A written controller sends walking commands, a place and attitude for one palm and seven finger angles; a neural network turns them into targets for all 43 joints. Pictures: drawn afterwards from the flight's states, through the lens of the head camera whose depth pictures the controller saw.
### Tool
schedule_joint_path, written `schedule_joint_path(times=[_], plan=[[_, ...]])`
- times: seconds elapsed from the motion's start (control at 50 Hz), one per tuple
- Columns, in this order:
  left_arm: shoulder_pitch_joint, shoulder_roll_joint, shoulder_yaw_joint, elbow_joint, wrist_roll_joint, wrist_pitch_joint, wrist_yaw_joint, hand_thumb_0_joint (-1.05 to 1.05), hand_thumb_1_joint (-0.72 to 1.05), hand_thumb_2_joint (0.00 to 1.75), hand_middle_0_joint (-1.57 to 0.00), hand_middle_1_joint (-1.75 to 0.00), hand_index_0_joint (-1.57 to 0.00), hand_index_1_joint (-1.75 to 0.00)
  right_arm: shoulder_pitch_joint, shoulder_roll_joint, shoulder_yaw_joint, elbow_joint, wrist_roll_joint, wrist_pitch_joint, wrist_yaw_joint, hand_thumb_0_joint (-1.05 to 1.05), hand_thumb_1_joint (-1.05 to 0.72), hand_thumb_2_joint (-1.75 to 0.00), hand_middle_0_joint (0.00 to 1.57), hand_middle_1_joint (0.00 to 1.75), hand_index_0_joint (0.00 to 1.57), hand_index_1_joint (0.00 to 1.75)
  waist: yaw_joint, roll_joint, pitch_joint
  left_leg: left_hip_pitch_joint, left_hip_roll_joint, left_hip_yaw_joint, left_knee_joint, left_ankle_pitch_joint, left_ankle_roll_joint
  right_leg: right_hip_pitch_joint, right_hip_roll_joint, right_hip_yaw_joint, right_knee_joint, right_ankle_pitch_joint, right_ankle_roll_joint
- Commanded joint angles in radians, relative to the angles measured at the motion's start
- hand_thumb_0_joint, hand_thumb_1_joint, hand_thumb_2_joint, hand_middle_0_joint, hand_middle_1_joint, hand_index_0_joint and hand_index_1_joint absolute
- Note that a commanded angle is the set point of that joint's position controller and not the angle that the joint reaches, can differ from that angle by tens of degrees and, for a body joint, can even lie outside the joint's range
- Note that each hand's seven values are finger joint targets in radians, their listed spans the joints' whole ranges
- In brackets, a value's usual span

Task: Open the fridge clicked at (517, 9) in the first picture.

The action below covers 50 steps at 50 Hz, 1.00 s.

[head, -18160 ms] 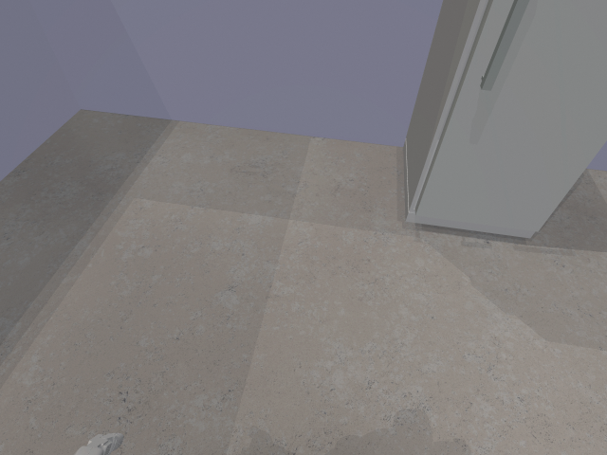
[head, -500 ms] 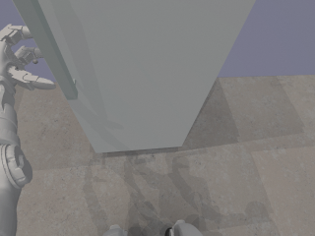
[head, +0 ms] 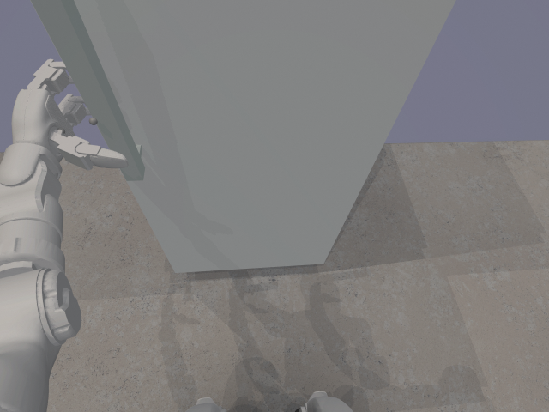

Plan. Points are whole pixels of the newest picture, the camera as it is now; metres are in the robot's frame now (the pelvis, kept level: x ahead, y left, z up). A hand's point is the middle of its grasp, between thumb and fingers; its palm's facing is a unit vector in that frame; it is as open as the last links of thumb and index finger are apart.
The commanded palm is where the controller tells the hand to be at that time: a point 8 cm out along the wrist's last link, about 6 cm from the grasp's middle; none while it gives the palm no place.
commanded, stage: slide the fingers in behind the handle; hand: left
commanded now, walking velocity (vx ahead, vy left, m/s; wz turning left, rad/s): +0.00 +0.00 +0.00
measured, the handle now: (89, 55) +0.53 +0.21 +0.19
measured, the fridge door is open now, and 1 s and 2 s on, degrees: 0 0 0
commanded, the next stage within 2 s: grip the handle and tug to test in 1.10 s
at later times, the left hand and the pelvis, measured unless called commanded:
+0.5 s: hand (112, 121) +0.49 +0.20 +0.13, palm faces +0.03 -1.00 -0.02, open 13.9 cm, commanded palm +0.46 +0.25 +0.12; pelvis +0.00 -0.01 +0.00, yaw +0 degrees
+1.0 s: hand (108, 122) +0.48 +0.20 +0.13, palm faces +0.01 -1.00 +0.01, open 13.9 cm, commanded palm +0.46 +0.25 +0.12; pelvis +0.00 +0.00 +0.00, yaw +0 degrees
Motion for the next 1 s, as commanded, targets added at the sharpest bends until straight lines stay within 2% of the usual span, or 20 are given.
schedule_joint_path(times=[0.0, 0.06, 0.08, 0.14, 0.18, 0.26, 0.34, 0.44, 0.48, 0.52, 0.54, 0.58, 0.62, 0.66, 0.72, 0.74, 0.84, 0.86, 0.92, 0.98], plan=[[-0.427, 0.249, 0.031, -0.193, -0.035, -0.058, -0.011, 0.0, -0.5, 0.3, -0.3, -1.2, -0.3, -1.2, 0.141, -0.176, -0.067, -0.052, -0.004, -0.018, -0.015, 0.0, -0.9, -0.9, 0.2, 0.3, 0.2, 0.3, -0.002, 0.093, -0.419, 0.298, -0.041, -0.047, -0.077, 0.406, 0.021, 0.171, 0.056, 0.015, -0.052, 0.376, -0.026], [-0.446, 0.262, 0.031, -0.224, -0.028, -0.054, -0.006, 0.0, -0.5, 0.3, -0.3, -1.2, -0.3, -1.2, 0.138, -0.175, -0.068, -0.055, -0.004, -0.014, -0.017, 0.0, -0.9, -0.9, 0.2, 0.3, 0.2, 0.3, -0.002, 0.1, -0.419, 0.288, -0.044, -0.043, -0.079, 0.407, 0.025, 0.182, 0.053, 0.02, -0.053, 0.393, -0.024], [-0.454, 0.236, 0.012, -0.237, -0.028, -0.055, -0.004, 0.0, -0.5, 0.3, -0.3, -1.2, -0.3, -1.2, 0.134, -0.171, -0.068, -0.058, -0.004, -0.014, -0.014, 0.0, -0.9, -0.9, 0.2, 0.3, 0.2, 0.3, -0.007, 0.107, -0.411, 0.291, -0.046, -0.04, -0.08, 0.399, 0.026, 0.178, 0.054, 0.021, -0.059, 0.388, -0.022], [-0.453, 0.239, 0.025, -0.293, -0.034, -0.075, 0.011, 0.0, -0.5, 0.3, -0.3, -1.2, -0.3, -1.2, 0.135, -0.168, -0.072, -0.057, -0.006, -0.014, -0.013, 0.0, -0.9, -0.9, 0.2, 0.3, 0.2, 0.3, 0.0, 0.117, -0.455, 0.328, -0.043, -0.043, -0.074, 0.447, 0.024, 0.193, 0.056, 0.022, -0.052, 0.42, -0.024], [-0.431, 0.193, -0.004, -0.267, -0.039, -0.071, 0.013, 0.0, -0.5, 0.3, -0.3, -1.2, -0.3, -1.2, 0.129, -0.163, -0.071, -0.054, -0.003, -0.014, -0.012, 0.0, -0.9, -0.9, 0.2, 0.3, 0.2, 0.3, -0.006, 0.106, -0.415, 0.312, -0.044, -0.039, -0.079, 0.419, 0.024, 0.181, 0.056, 0.021, -0.061, 0.401, -0.023], [-0.425, 0.209, 0.005, -0.209, -0.025, -0.05, 0.031, 0.0, -0.5, 0.3, -0.3, -1.2, -0.3, -1.2, 0.131, -0.167, -0.069, -0.051, -0.003, -0.011, -0.013, 0.0, -0.9, -0.9, 0.2, 0.3, 0.2, 0.3, -0.008, 0.061, -0.367, 0.254, -0.048, -0.039, -0.093, 0.358, 0.029, 0.193, 0.052, 0.021, -0.065, 0.373, -0.022], [-0.431, 0.249, 0.037, -0.217, -0.014, -0.052, 0.048, 0.0, -0.5, 0.3, -0.3, -1.2, -0.3, -1.2, 0.133, -0.168, -0.069, -0.056, -0.004, -0.011, -0.013, 0.0, -0.9, -0.9, 0.2, 0.3, 0.2, 0.3, 0.0, 0.06, -0.395, 0.243, -0.052, -0.031, -0.091, 0.347, 0.031, 0.219, 0.049, 0.031, -0.067, 0.383, -0.02], [-0.425, 0.237, 0.027, -0.207, -0.013, -0.068, 0.043, 0.0, -0.5, 0.3, -0.3, -1.2, -0.3, -1.2, 0.13, -0.164, -0.068, -0.057, -0.004, -0.015, -0.013, 0.0, -0.9, -0.9, 0.2, 0.3, 0.2, 0.3, 0.001, 0.065, -0.402, 0.238, -0.056, -0.026, -0.091, 0.337, 0.032, 0.236, 0.049, 0.037, -0.068, 0.391, -0.02], [-0.448, 0.232, 0.02, -0.215, -0.019, -0.069, 0.037, 0.0, -0.5, 0.3, -0.3, -1.2, -0.3, -1.2, 0.131, -0.167, -0.069, -0.055, -0.003, -0.015, -0.016, 0.0, -0.9, -0.9, 0.2, 0.3, 0.2, 0.3, -0.01, 0.052, -0.397, 0.237, -0.054, -0.025, -0.095, 0.319, 0.033, 0.232, 0.049, 0.037, -0.075, 0.378, -0.018], [-0.445, 0.19, -0.001, -0.234, -0.03, -0.076, 0.032, 0.0, -0.5, 0.3, -0.3, -1.2, -0.3, -1.2, 0.131, -0.163, -0.069, -0.06, -0.004, -0.021, -0.015, 0.0, -0.9, -0.9, 0.2, 0.3, 0.2, 0.3, -0.007, 0.069, -0.406, 0.258, -0.055, -0.026, -0.094, 0.335, 0.033, 0.228, 0.051, 0.032, -0.071, 0.384, -0.023], [-0.445, 0.197, 0.005, -0.234, -0.031, -0.078, 0.031, 0.0, -0.5, 0.3, -0.3, -1.2, -0.3, -1.2, 0.125, -0.163, -0.07, -0.053, -0.003, -0.021, -0.014, 0.0, -0.9, -0.9, 0.2, 0.3, 0.2, 0.3, -0.005, 0.096, -0.413, 0.274, -0.053, -0.025, -0.093, 0.342, 0.029, 0.216, 0.05, 0.033, -0.073, 0.383, -0.022], [-0.438, 0.222, 0.022, -0.224, -0.031, -0.077, 0.033, 0.0, -0.5, 0.3, -0.3, -1.2, -0.3, -1.2, 0.124, -0.167, -0.069, -0.051, -0.003, -0.02, -0.016, 0.0, -0.9, -0.9, 0.2, 0.3, 0.2, 0.3, 0.001, 0.081, -0.4, 0.259, -0.052, -0.028, -0.097, 0.325, 0.029, 0.217, 0.051, 0.034, -0.075, 0.367, -0.022], [-0.446, 0.178, -0.01, -0.228, -0.031, -0.076, 0.038, 0.0, -0.5, 0.3, -0.3, -1.2, -0.3, -1.2, 0.126, -0.162, -0.068, -0.053, -0.004, -0.022, -0.015, 0.0, -0.9, -0.9, 0.2, 0.3, 0.2, 0.3, -0.008, 0.076, -0.377, 0.257, -0.054, -0.03, -0.099, 0.328, 0.031, 0.206, 0.052, 0.027, -0.074, 0.361, -0.025], [-0.45, 0.194, -0.004, -0.21, -0.022, -0.07, 0.047, 0.0, -0.5, 0.3, -0.3, -1.2, -0.3, -1.2, 0.122, -0.165, -0.068, -0.048, -0.002, -0.022, -0.014, 0.0, -0.9, -0.9, 0.2, 0.3, 0.2, 0.3, -0.011, 0.08, -0.36, 0.249, -0.053, -0.03, -0.101, 0.3, 0.03, 0.185, 0.05, 0.029, -0.08, 0.334, -0.021], [-0.459, 0.263, 0.045, -0.187, -0.014, -0.07, 0.061, 0.0, -0.5, 0.3, -0.3, -1.2, -0.3, -1.2, 0.13, -0.173, -0.066, -0.048, -0.003, -0.021, -0.02, 0.0, -0.9, -0.9, 0.2, 0.3, 0.2, 0.3, -0.007, 0.038, -0.349, 0.209, -0.055, -0.033, -0.104, 0.276, 0.034, 0.213, 0.049, 0.034, -0.081, 0.323, -0.02], [-0.47, 0.25, 0.027, -0.181, -0.009, -0.07, 0.061, 0.0, -0.5, 0.3, -0.3, -1.2, -0.3, -1.2, 0.125, -0.17, -0.064, -0.048, -0.001, -0.022, -0.02, 0.0, -0.9, -0.9, 0.2, 0.3, 0.2, 0.3, -0.014, 0.048, -0.35, 0.21, -0.055, -0.032, -0.107, 0.267, 0.032, 0.205, 0.047, 0.036, -0.081, 0.318, -0.018], [-0.441, 0.232, 0.026, -0.273, -0.015, -0.109, 0.049, 0.0, -0.5, 0.3, -0.3, -1.2, -0.3, -1.2, 0.128, -0.164, -0.07, -0.053, -0.007, -0.029, -0.013, 0.0, -0.9, -0.9, 0.2, 0.3, 0.2, 0.3, 0.014, 0.149, -0.483, 0.336, -0.048, -0.041, -0.086, 0.406, 0.019, 0.198, 0.052, 0.027, -0.054, 0.383, -0.028], [-0.457, 0.17, -0.018, -0.274, -0.026, -0.108, 0.043, 0.0, -0.5, 0.3, -0.3, -1.2, -0.3, -1.2, 0.124, -0.16, -0.069, -0.049, -0.006, -0.03, -0.011, 0.0, -0.9, -0.9, 0.2, 0.3, 0.2, 0.3, -0.004, 0.136, -0.458, 0.349, -0.044, -0.045, -0.089, 0.406, 0.017, 0.173, 0.056, 0.019, -0.059, 0.371, -0.027], [-0.424, 0.172, 0.0, -0.22, -0.042, -0.086, 0.037, 0.0, -0.5, 0.3, -0.3, -1.2, -0.3, -1.2, 0.128, -0.169, -0.073, -0.042, -0.005, -0.029, -0.013, 0.0, -0.9, -0.9, 0.2, 0.3, 0.2, 0.3, -0.002, 0.079, -0.393, 0.304, -0.044, -0.045, -0.097, 0.365, 0.022, 0.174, 0.058, 0.013, -0.07, 0.345, -0.028], [-0.431, 0.202, 0.008, -0.166, -0.027, -0.047, 0.041, 0.0, -0.5, 0.3, -0.3, -1.2, -0.3, -1.2, 0.129, -0.175, -0.07, -0.039, -0.002, -0.022, -0.017, 0.0, -0.9, -0.9, 0.2, 0.3, 0.2, 0.3, -0.009, 0.038, -0.327, 0.236, -0.047, -0.04, -0.112, 0.302, 0.025, 0.168, 0.051, 0.016, -0.079, 0.316, -0.022]])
